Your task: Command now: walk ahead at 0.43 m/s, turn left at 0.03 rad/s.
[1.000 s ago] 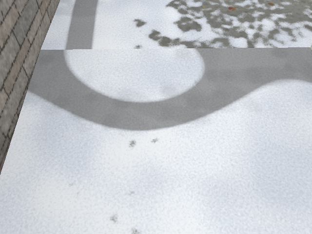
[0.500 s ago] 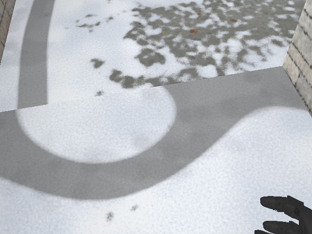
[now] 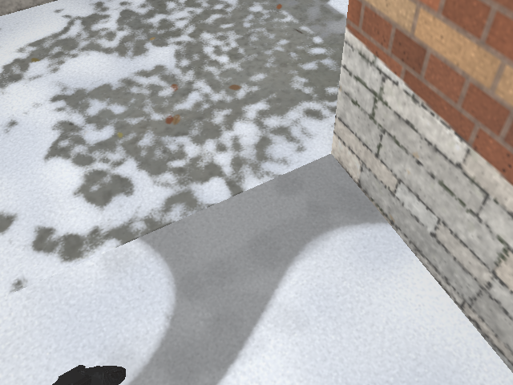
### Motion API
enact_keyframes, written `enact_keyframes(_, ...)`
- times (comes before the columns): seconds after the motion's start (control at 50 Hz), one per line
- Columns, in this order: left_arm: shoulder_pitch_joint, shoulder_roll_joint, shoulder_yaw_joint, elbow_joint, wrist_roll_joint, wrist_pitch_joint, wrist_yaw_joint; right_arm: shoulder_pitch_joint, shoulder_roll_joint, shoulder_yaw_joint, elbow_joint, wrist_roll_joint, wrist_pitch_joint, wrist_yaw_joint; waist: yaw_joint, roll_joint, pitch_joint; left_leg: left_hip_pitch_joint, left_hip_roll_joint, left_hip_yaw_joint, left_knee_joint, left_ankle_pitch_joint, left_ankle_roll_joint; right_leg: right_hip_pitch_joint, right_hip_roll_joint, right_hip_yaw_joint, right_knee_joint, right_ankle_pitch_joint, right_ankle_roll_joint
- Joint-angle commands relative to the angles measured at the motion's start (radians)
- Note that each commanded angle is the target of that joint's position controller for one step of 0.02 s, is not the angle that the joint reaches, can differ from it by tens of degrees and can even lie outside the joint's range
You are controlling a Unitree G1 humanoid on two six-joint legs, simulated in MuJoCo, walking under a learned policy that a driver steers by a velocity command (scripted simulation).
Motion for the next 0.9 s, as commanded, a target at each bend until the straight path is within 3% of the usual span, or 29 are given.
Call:
enact_keyframes(0.02,0.353,0.252,0.086,0.017,0.033,-0.009,0.026,-0.061,-0.108,-0.007,-0.110,0.018,-0.045,0.004,0.192,-0.182,-0.238,-0.654,-0.080,-0.185,0.699,-0.087,-0.002,0.666,-0.390,0.741,-0.334,-0.056,-0.248)
enact_keyframes(0.04,0.299,0.209,0.068,0.022,0.036,-0.018,0.022,-0.106,-0.130,-0.016,-0.127,0.035,-0.040,0.006,0.168,-0.147,-0.153,-0.688,-0.060,-0.199,0.751,-0.039,-0.002,0.589,-0.387,0.565,-0.300,0.178,-0.223)
enact_keyframes(0.06,0.222,0.165,0.057,0.025,0.025,-0.026,0.011,-0.113,-0.114,-0.015,-0.130,0.019,-0.023,-0.001,0.122,-0.108,-0.120,-0.650,-0.015,-0.175,0.690,0.027,-0.009,0.502,-0.323,0.386,-0.281,0.362,-0.201)
enact_keyframes(0.08,0.163,0.131,0.048,0.027,0.015,-0.030,0.005,-0.112,-0.110,-0.019,-0.126,0.004,-0.005,-0.008,0.091,-0.108,-0.085,-0.599,0.007,-0.169,0.624,0.075,-0.020,0.420,-0.276,0.275,-0.297,0.433,-0.174)
enact_keyframes(0.1,0.127,0.114,0.044,0.032,0.015,-0.036,0.006,-0.086,-0.100,-0.022,-0.116,0.003,0.017,-0.012,0.061,-0.118,-0.077,-0.525,0.015,-0.165,0.599,0.113,-0.030,0.353,-0.248,0.200,-0.322,0.473,-0.152)
enact_keyframes(0.16,0.095,0.138,0.054,0.059,0.029,-0.050,0.019,-0.079,-0.051,-0.019,-0.130,0.001,0.060,-0.019,0.032,-0.109,-0.060,-0.489,-0.010,-0.141,0.557,0.184,-0.059,0.297,-0.246,0.084,-0.360,0.611,-0.163)
enact_keyframes(0.2,0.076,0.149,0.057,0.060,0.040,-0.041,0.036,-0.137,-0.035,-0.018,-0.173,-0.014,0.072,-0.021,0.044,-0.103,-0.059,-0.507,-0.018,-0.119,0.449,0.235,-0.072,0.312,-0.242,0.018,-0.349,0.642,-0.163)
enact_keyframes(0.26,0.085,0.182,0.067,0.077,0.028,-0.011,0.056,-0.224,-0.012,-0.013,-0.232,-0.021,0.086,-0.002,0.078,-0.125,-0.064,-0.475,-0.017,-0.076,0.299,0.276,-0.066,0.340,-0.248,-0.048,-0.321,0.624,-0.150)
enact_keyframes(0.36,0.083,0.223,0.080,0.094,0.000,0.038,0.069,-0.259,-0.050,-0.030,-0.298,-0.013,0.088,0.041,0.085,-0.143,-0.065,-0.414,-0.047,-0.007,0.152,0.195,-0.008,0.405,-0.291,-0.062,-0.213,0.652,-0.127)
enact_keyframes(0.38,0.071,0.219,0.081,0.094,-0.015,0.041,0.073,-0.247,-0.051,-0.034,-0.304,-0.005,0.089,0.043,0.072,-0.138,-0.072,-0.383,-0.072,0.018,0.081,0.201,0.016,0.421,-0.286,-0.069,-0.159,0.704,-0.115)
enact_keyframes(0.4,0.062,0.216,0.079,0.095,-0.020,0.043,0.079,-0.204,-0.056,-0.040,-0.297,-0.010,0.086,0.042,0.039,-0.124,-0.095,-0.279,-0.115,0.053,-0.019,0.251,0.045,0.397,-0.265,-0.097,-0.058,0.775,-0.091)
enact_keyframes(0.42,0.106,0.189,0.073,0.112,-0.021,0.044,0.084,-0.118,-0.102,-0.062,-0.271,-0.012,0.077,0.032,0.007,-0.074,-0.139,-0.132,-0.157,0.045,-0.126,0.358,0.085,0.357,-0.203,-0.136,0.099,0.776,-0.043)
enact_keyframes(0.44,0.156,0.173,0.064,0.103,0.019,0.029,0.081,-0.048,-0.217,-0.099,-0.280,-0.010,0.077,0.005,-0.011,0.081,-0.207,0.102,0.005,-0.225,-0.129,0.751,0.167,0.127,-0.132,-0.145,0.354,0.373,0.035)
enact_keyframes(0.46,0.193,0.079,0.034,0.075,0.089,0.018,0.056,-0.082,-0.285,-0.100,-0.315,-0.008,0.088,-0.014,0.072,0.257,-0.294,0.268,0.219,-0.526,-0.052,1.154,0.339,-0.132,0.017,-0.066,0.641,-0.490,0.103)
enact_keyframes(0.48,0.137,0.145,0.048,0.059,0.030,0.004,0.042,-0.071,-0.243,-0.087,-0.336,-0.040,0.073,-0.003,-0.006,0.174,-0.430,0.267,0.307,-0.763,-0.230,0.733,0.455,-0.231,0.069,0.133,0.782,-0.426,0.108)
enact_keyframes(0.5,0.032,0.168,0.059,0.049,-0.017,-0.003,0.038,-0.117,-0.207,-0.082,-0.333,-0.029,0.058,-0.002,-0.006,0.075,-0.297,0.189,0.270,-0.689,-0.273,0.506,0.403,-0.290,0.017,0.147,0.792,-0.346,0.094)
enact_keyframes(0.52,0.000,0.156,0.058,0.046,-0.008,0.003,0.044,-0.182,-0.154,-0.068,-0.332,-0.009,0.056,-0.011,0.024,0.028,-0.190,0.080,0.208,-0.586,-0.280,0.405,0.330,-0.303,-0.012,0.146,0.708,-0.267,0.087)
enact_keyframes(0.54,0.001,0.159,0.062,0.059,0.007,0.014,0.054,-0.223,-0.121,-0.055,-0.342,0.000,0.061,-0.017,0.052,0.017,-0.137,-0.027,0.156,-0.507,-0.289,0.381,0.282,-0.247,-0.031,0.145,0.635,-0.218,0.089)
enact_keyframes(0.56,0.026,0.176,0.068,0.060,0.018,0.021,0.060,-0.258,-0.135,-0.057,-0.351,-0.007,0.064,-0.024,0.082,0.051,-0.113,-0.130,0.112,-0.450,-0.292,0.415,0.261,-0.166,-0.021,0.135,0.584,-0.177,0.095)
enact_keyframes(0.6,0.060,0.125,0.060,0.073,0.021,0.024,0.055,-0.270,-0.130,-0.058,-0.355,-0.023,0.072,-0.033,0.105,0.084,-0.136,-0.177,0.053,-0.368,-0.279,0.516,0.252,-0.083,0.016,0.100,0.481,-0.141,0.110)
enact_keyframes(0.64,0.045,0.097,0.051,0.076,0.010,0.021,0.058,-0.232,-0.147,-0.065,-0.351,-0.019,0.088,-0.046,0.086,0.081,-0.167,-0.142,0.045,-0.366,-0.251,0.570,0.250,-0.065,0.040,0.096,0.362,-0.139,0.128)
enact_keyframes(0.68,0.033,0.090,0.047,0.078,0.010,0.027,0.056,-0.226,-0.159,-0.073,-0.353,-0.014,0.097,-0.056,0.077,0.107,-0.178,-0.150,0.041,-0.393,-0.250,0.459,0.239,-0.029,0.049,0.109,0.262,-0.113,0.131)
enact_keyframes(0.7,0.020,0.087,0.046,0.077,0.002,0.028,0.056,-0.226,-0.151,-0.072,-0.357,-0.010,0.103,-0.058,0.067,0.122,-0.172,-0.156,0.041,-0.416,-0.256,0.373,0.233,-0.020,0.052,0.108,0.223,-0.107,0.126)
enact_keyframes(0.76,0.010,0.103,0.055,0.069,0.001,0.024,0.040,-0.226,-0.152,-0.075,-0.361,-0.010,0.112,-0.052,0.053,0.162,-0.160,-0.177,0.045,-0.493,-0.252,0.257,0.222,0.039,0.065,0.115,0.119,-0.093,0.105)
enact_keyframes(0.82,0.091,0.107,0.068,0.095,0.003,0.009,0.025,-0.237,-0.128,-0.067,-0.360,0.004,0.122,-0.052,0.095,0.160,-0.160,-0.209,0.009,-0.488,-0.174,0.253,0.160,0.204,0.055,0.086,-0.143,0.032,0.051)
enact_keyframes(0.84,0.111,0.155,0.080,0.094,0.021,0.008,0.026,-0.197,-0.081,-0.053,-0.353,-0.004,0.122,-0.053,0.082,0.057,-0.161,-0.290,-0.053,-0.421,-0.047,0.143,0.102,0.292,-0.086,0.215,-0.225,0.031,0.001)
enact_keyframes(0.86,0.071,0.211,0.088,0.070,0.036,0.018,0.033,-0.105,-0.026,-0.039,-0.339,-0.020,0.119,-0.049,0.011,-0.195,-0.151,-0.424,-0.204,-0.253,0.203,-0.107,0.033,0.358,-0.292,0.419,-0.254,0.187,-0.093)
enact_keyframes(0.88,0.047,0.237,0.097,0.067,0.061,0.018,0.028,-0.142,-0.110,-0.065,-0.370,-0.014,0.103,-0.049,0.035,-0.350,-0.106,-0.536,-0.205,-0.215,0.391,-0.157,-0.006,0.245,-0.400,0.636,-0.329,0.134,-0.249)
enact_keyframes(0.9,-0.013,0.179,0.084,0.032,0.060,0.012,0.034,-0.171,-0.174,-0.086,-0.343,-0.006,0.100,-0.054,0.043,-0.218,-0.075,-0.512,-0.173,-0.272,0.544,-0.074,-0.020,0.201,-0.342,0.561,-0.328,0.079,-0.240)
Keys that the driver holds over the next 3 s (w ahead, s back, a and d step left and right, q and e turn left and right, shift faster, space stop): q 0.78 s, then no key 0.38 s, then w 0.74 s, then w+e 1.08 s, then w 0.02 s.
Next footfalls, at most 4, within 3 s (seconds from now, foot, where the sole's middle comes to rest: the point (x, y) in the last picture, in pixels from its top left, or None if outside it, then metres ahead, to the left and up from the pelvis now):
0.42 left None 0.26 0.13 -0.74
0.84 right None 0.32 -0.08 -0.74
1.16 left None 0.16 0.12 -0.75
1.50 right None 0.36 -0.06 -0.74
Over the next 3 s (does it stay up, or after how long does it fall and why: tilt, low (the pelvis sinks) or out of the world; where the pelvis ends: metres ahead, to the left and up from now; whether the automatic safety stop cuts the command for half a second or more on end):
stays up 0.95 0.27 0.08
